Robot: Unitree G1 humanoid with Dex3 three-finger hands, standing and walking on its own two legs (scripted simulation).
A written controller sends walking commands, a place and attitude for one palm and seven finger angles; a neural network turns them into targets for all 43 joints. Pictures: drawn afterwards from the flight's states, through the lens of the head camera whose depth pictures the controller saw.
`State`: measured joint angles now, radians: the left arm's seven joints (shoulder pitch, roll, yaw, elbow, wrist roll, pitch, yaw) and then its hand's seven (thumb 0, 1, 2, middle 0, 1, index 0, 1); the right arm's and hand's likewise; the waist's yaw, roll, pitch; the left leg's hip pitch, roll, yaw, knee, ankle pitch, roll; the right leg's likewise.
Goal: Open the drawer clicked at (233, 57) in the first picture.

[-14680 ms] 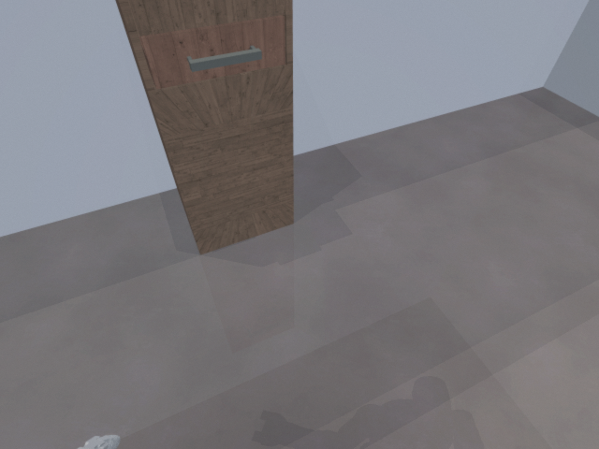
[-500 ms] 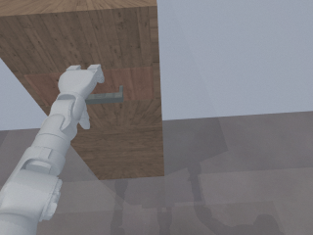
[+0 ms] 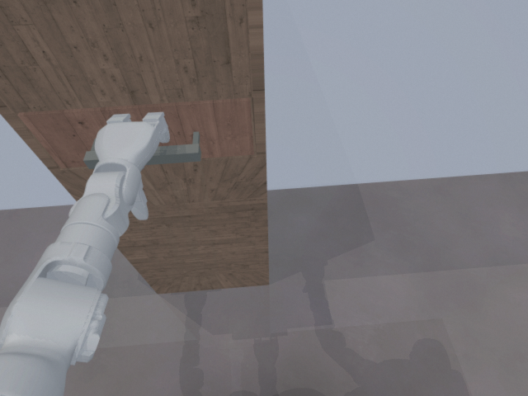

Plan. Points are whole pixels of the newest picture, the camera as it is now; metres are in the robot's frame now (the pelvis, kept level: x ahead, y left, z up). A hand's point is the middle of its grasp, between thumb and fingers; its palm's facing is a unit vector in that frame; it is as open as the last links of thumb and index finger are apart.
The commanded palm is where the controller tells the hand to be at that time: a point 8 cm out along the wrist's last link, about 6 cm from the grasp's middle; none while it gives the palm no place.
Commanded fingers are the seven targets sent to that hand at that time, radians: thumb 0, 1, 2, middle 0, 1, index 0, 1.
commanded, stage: lower the fingers behind the handle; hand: left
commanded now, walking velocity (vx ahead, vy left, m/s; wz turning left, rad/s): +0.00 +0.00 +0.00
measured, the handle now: (145, 148) +0.52 +0.21 +0.06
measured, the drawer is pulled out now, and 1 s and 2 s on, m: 0.00 0.00 0.00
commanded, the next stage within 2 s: close the thumb around the handle in 0.98 s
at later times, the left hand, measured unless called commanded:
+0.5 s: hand (152, 177) +0.47 +0.19 +0.04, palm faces -0.03 -0.02 -1.00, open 13.8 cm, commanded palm +0.45 +0.20 +0.09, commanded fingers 0.00 -0.50 0.30 -0.30 -1.20 -0.30 -1.20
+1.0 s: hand (150, 179) +0.47 +0.20 +0.04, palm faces -0.03 -0.01 -1.00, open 13.8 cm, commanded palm +0.44 +0.20 +0.09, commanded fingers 0.00 -0.50 0.30 -0.30 -1.20 -0.30 -1.20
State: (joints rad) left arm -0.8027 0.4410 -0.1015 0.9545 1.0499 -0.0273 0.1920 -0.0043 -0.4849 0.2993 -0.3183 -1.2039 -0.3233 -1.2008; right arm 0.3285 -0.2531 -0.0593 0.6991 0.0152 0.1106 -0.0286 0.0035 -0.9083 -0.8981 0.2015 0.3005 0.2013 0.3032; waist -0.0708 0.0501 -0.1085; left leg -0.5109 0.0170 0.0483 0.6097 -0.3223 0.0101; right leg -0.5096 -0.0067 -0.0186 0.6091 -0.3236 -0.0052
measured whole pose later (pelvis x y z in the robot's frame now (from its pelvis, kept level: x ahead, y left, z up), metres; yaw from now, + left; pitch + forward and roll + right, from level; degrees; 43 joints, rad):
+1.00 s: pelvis +0.00 +0.00 -0.01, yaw +0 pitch +16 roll +0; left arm -0.77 0.41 -0.07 1.00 1.08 -0.01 0.30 0.00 -0.48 0.30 -0.32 -1.20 -0.32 -1.20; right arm 0.35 -0.25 -0.08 0.71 0.00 0.09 -0.02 0.00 -0.91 -0.90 0.20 0.30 0.20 0.30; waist -0.09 0.05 -0.14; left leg -0.61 0.03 0.05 0.69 -0.36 0.01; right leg -0.60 0.00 -0.02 0.67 -0.35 -0.01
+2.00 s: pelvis +0.00 +0.01 -0.01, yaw -1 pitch +16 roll -1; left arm -0.77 0.42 -0.08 0.99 1.08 0.00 0.30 0.00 0.71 0.80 -0.36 -1.35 -0.38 -1.34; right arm 0.34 -0.24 -0.07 0.70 0.00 0.10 -0.02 0.00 -0.91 -0.90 0.20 0.30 0.20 0.30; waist -0.09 0.05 -0.14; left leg -0.61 0.03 0.05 0.69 -0.36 0.02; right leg -0.60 0.00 -0.01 0.67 -0.35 0.00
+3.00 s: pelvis +0.02 -0.01 +0.00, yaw +0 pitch +9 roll +1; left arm -0.14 0.34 -0.16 0.28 1.03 0.11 0.25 0.02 0.72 0.80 -0.28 -1.35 -0.38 -1.32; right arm 0.19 -0.24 -0.06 0.65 0.01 0.09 -0.01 0.01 -0.91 -0.90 0.20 0.30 0.20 0.30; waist 0.03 0.07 -0.11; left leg -0.40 0.02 0.04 0.61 -0.36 0.00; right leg -0.41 0.00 -0.02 0.63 -0.38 -0.02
